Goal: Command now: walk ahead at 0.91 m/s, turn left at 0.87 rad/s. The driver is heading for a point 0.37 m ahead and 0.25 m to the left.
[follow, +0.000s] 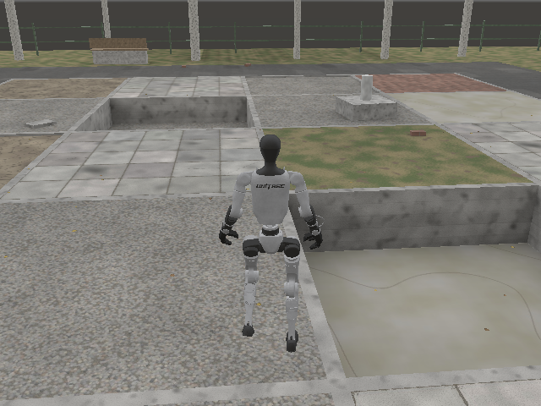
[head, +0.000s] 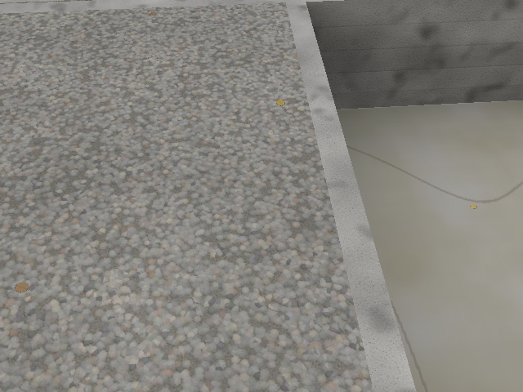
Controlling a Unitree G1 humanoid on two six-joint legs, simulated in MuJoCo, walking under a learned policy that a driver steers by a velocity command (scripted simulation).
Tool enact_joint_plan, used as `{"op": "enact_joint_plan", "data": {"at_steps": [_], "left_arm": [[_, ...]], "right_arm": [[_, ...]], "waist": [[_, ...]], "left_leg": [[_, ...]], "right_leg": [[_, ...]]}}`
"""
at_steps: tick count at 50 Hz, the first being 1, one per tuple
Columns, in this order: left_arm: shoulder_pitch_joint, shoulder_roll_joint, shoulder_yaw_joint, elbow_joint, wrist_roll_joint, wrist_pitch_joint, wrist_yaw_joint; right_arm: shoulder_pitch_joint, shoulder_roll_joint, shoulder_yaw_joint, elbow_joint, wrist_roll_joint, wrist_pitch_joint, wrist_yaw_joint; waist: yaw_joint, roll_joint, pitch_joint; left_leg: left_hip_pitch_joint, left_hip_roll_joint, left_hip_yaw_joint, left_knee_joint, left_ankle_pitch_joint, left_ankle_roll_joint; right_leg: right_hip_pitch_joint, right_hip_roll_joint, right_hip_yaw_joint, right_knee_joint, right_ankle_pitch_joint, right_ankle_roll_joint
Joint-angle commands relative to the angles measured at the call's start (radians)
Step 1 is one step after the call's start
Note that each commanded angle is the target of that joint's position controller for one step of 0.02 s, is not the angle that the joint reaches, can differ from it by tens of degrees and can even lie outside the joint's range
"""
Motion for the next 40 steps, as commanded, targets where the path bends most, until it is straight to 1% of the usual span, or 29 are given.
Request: {"op": "enact_joint_plan", "data": {"at_steps": [1,5,7,8,9,10,12,13,14,15,16,17,18,19,20,21,22,23,25,27,29,31,33,35,36,37,38,39,40], "left_arm": [[0.035,0.068,0.014,-0.002,0.002,-0.015,0.003],[0.022,0.072,0.013,0.045,0.018,-0.019,0.005],[0.021,0.087,0.014,0.062,0.021,-0.019,0.008],[0.046,0.102,0.016,0.079,0.029,-0.017,0.006],[0.065,0.109,0.014,0.093,0.026,-0.015,0.009],[0.052,0.145,0.019,0.092,0.016,-0.010,0.009],[0.059,0.235,0.035,0.095,0.009,0.009,0.018],[0.041,0.273,0.042,0.089,0.008,0.031,0.022],[0.015,0.304,0.054,0.074,0.001,0.054,0.023],[-0.024,0.284,0.050,0.048,-0.009,0.060,0.025],[-0.029,0.181,0.021,0.042,0.004,0.035,0.027],[0.100,0.003,-0.039,-0.041,0.009,-0.011,0.013],[0.007,0.103,-0.037,-0.073,-0.029,-0.056,0.007],[-0.066,0.142,-0.023,-0.071,-0.060,-0.073,0.011],[-0.080,0.131,-0.024,-0.067,-0.052,-0.070,0.023],[-0.071,0.129,-0.022,-0.056,-0.037,-0.054,0.027],[-0.031,0.147,-0.013,-0.036,-0.037,-0.033,0.022],[-0.016,0.146,-0.009,-0.026,-0.028,-0.015,0.014],[-0.085,0.106,-0.021,-0.043,-0.006,-0.001,0.005],[-0.160,0.050,-0.039,-0.058,0.012,0.001,0.001],[-0.226,0.029,-0.046,-0.064,0.019,-0.007,-0.008],[-0.323,0.028,-0.048,-0.086,0.009,-0.015,-0.021],[-0.347,0.061,-0.036,-0.090,0.001,-0.022,-0.033],[-0.257,0.114,-0.009,-0.066,0.007,-0.027,-0.038],[-0.167,0.134,0.003,-0.037,0.012,-0.030,-0.036],[-0.042,0.131,0.006,0.000,0.020,-0.036,-0.032],[0.048,0.172,0.008,0.016,0.048,-0.041,-0.025],[0.042,0.117,-0.018,0.026,0.076,-0.034,-0.022],[-0.007,0.092,-0.011,-0.004,0.036,-0.013,-0.018]], "right_arm": [[-0.092,0.000,0.004,-0.098,0.004,0.005,0.017],[-0.154,0.000,0.009,-0.105,0.000,0.012,0.031],[-0.211,-0.009,0.013,-0.114,-0.009,0.007,0.047],[-0.277,-0.014,0.015,-0.132,-0.019,-0.001,0.060],[-0.329,-0.010,0.017,-0.145,-0.021,-0.006,0.073],[-0.349,-0.013,0.015,-0.151,-0.016,-0.016,0.084],[-0.305,-0.048,-0.004,-0.148,0.001,-0.022,0.089],[-0.206,-0.086,-0.024,-0.133,0.016,-0.018,0.086],[-0.040,-0.148,-0.056,-0.097,0.018,-0.010,0.077],[0.217,-0.237,-0.101,-0.019,0.005,0.000,0.066],[0.326,-0.269,-0.119,0.031,0.001,0.018,0.042],[0.212,-0.347,-0.113,-0.029,-0.031,0.004,0.036],[0.220,-0.262,-0.094,-0.067,-0.052,-0.008,0.046],[0.197,-0.209,-0.080,-0.058,-0.069,-0.023,0.047],[0.104,-0.176,-0.065,-0.072,-0.071,-0.038,0.050],[0.014,-0.141,-0.049,-0.089,-0.069,-0.045,0.048],[-0.036,-0.123,-0.039,-0.103,-0.081,-0.048,0.037],[-0.061,-0.095,-0.030,-0.096,-0.072,-0.045,0.024],[-0.041,-0.083,-0.020,-0.064,-0.054,-0.042,-0.005],[-0.010,-0.085,-0.017,-0.037,-0.063,-0.032,-0.031],[0.051,-0.077,-0.014,-0.014,-0.065,-0.014,-0.048],[0.132,-0.080,-0.014,0.019,-0.058,0.002,-0.060],[0.143,-0.092,-0.020,0.034,-0.059,0.011,-0.069],[0.113,-0.089,-0.022,0.029,-0.072,0.012,-0.072],[0.080,-0.092,-0.025,0.018,-0.075,0.014,-0.069],[0.020,-0.087,-0.023,0.001,-0.072,0.018,-0.060],[0.052,-0.040,-0.012,-0.021,-0.091,0.016,-0.046],[0.327,0.039,0.010,0.054,-0.071,0.018,-0.026],[0.341,-0.082,-0.009,0.096,-0.053,0.030,-0.012]], "waist": [[0.013,-0.151,0.113],[-0.021,-0.082,0.178],[-0.019,-0.051,0.202],[0.008,-0.023,0.216],[0.024,-0.016,0.228],[0.018,-0.016,0.225],[-0.030,-0.096,0.133],[-0.098,-0.166,0.059],[-0.179,-0.214,-0.030],[-0.281,-0.183,-0.140],[-0.269,0.009,-0.102],[-0.053,0.344,-0.210],[-0.135,0.143,-0.350],[-0.117,0.006,-0.185],[-0.047,-0.128,-0.071],[0.003,-0.149,-0.030],[0.032,-0.107,-0.023],[0.051,-0.088,0.003],[0.033,-0.056,0.049],[0.004,-0.032,0.041],[-0.050,-0.027,0.019],[-0.110,-0.007,0.015],[-0.109,0.022,0.024],[-0.053,0.055,-0.005],[-0.007,0.061,-0.041],[0.071,0.040,-0.091],[0.077,-0.108,-0.227],[-0.033,-0.302,-0.412],[-0.003,-0.197,-0.442]], "left_leg": [[-0.340,0.110,-0.056,0.083,0.065,0.002],[-0.422,0.107,-0.070,-0.001,0.212,-0.009],[-0.382,0.105,-0.007,-0.124,0.290,0.004],[-0.349,0.098,0.040,-0.206,0.324,0.022],[-0.305,0.083,0.081,-0.299,0.345,0.041],[-0.218,0.055,0.136,-0.389,0.366,0.062],[-0.055,-0.037,0.223,-0.436,0.345,0.094],[0.032,-0.076,0.240,-0.434,0.277,0.109],[0.201,-0.116,0.251,-0.444,0.205,0.127],[0.549,-0.151,0.210,-0.560,0.219,0.170],[0.828,-0.091,0.027,-0.618,0.229,0.186],[1.017,0.130,-0.534,-0.762,0.170,0.368],[1.027,0.223,-0.766,-1.002,-0.044,0.386],[0.848,0.230,-0.724,-1.064,0.027,0.337],[0.648,0.200,-0.607,-1.042,0.214,0.304],[0.491,0.172,-0.486,-1.015,0.385,0.280],[0.386,0.145,-0.391,-1.018,0.511,0.257],[0.307,0.107,-0.299,-1.031,0.590,0.228],[0.197,0.022,-0.145,-1.045,0.787,0.179],[0.189,-0.052,-0.037,-1.014,0.916,0.122],[0.235,-0.085,-0.001,-0.988,0.838,0.066],[0.323,-0.050,-0.043,-0.978,0.747,0.044],[0.386,-0.001,-0.095,-0.934,0.677,0.043],[0.446,0.034,-0.144,-0.828,0.753,0.035],[0.475,0.031,-0.147,-0.735,0.841,0.027],[0.468,-0.010,-0.114,-0.572,0.856,0.000],[0.280,-0.098,-0.101,-0.241,0.422,-0.045],[0.033,-0.226,-0.180,0.049,-0.368,-0.121],[0.041,-0.181,-0.234,0.119,-0.302,-0.113]], "right_leg": [[0.126,-0.289,0.271,-0.347,-0.069,-0.150],[0.134,-0.277,0.057,-0.396,0.124,-0.143],[0.136,-0.250,-0.056,-0.431,0.210,-0.126],[0.136,-0.240,-0.097,-0.452,0.248,-0.113],[0.146,-0.230,-0.138,-0.463,0.308,-0.099],[0.143,-0.214,-0.178,-0.454,0.470,-0.082],[0.242,-0.225,-0.197,-0.327,1.140,-0.075],[0.306,-0.237,-0.198,-0.184,1.396,-0.073],[0.303,-0.244,-0.190,0.037,1.524,-0.075],[0.153,-0.225,-0.164,0.356,1.451,-0.067],[-0.197,-0.103,-0.118,0.758,0.502,-0.011],[-0.570,0.088,0.053,1.165,-0.291,0.027],[-0.644,0.059,0.219,1.162,-0.188,-0.015],[-0.639,0.020,0.213,1.081,-0.103,-0.039],[-0.581,-0.028,0.201,1.002,-0.047,-0.027],[-0.490,-0.069,0.200,0.956,-0.011,-0.005],[-0.407,-0.105,0.200,0.921,0.008,0.009],[-0.365,-0.130,0.183,0.853,0.029,0.021],[-0.324,-0.110,0.107,0.678,0.094,0.046],[-0.301,-0.057,0.046,0.506,0.250,0.056],[-0.270,-0.006,0.012,0.287,0.418,0.052],[-0.276,0.025,0.023,0.128,0.548,0.037],[-0.287,0.028,0.056,0.043,0.565,0.009],[-0.245,0.038,0.080,0.020,0.492,-0.028],[-0.185,0.047,0.066,0.006,0.473,-0.040],[-0.056,0.028,0.057,-0.080,0.601,-0.057],[0.247,-0.143,0.215,0.017,1.020,-0.141],[0.522,-0.438,0.671,0.025,1.111,-0.394],[0.445,-0.405,0.778,-0.086,0.714,-0.404]]}}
